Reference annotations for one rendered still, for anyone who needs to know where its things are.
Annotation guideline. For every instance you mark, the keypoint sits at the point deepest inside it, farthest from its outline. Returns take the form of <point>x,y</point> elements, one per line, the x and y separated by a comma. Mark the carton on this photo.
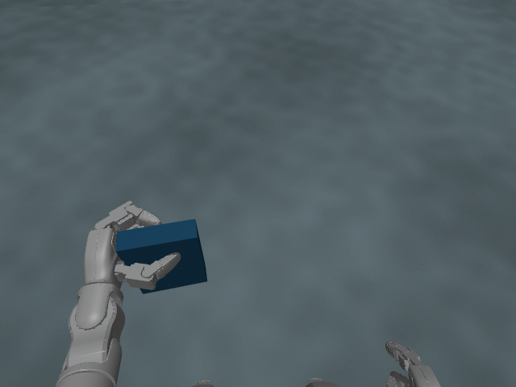
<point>145,245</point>

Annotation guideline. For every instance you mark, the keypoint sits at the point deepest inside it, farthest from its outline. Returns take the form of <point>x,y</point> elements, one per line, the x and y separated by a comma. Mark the left robot hand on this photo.
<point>102,263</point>

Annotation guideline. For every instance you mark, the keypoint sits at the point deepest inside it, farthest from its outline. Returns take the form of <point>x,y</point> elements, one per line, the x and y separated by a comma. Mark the right robot hand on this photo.
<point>420,375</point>

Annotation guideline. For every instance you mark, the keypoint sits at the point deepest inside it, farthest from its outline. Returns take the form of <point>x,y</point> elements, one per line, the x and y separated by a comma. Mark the left robot arm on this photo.
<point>95,324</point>

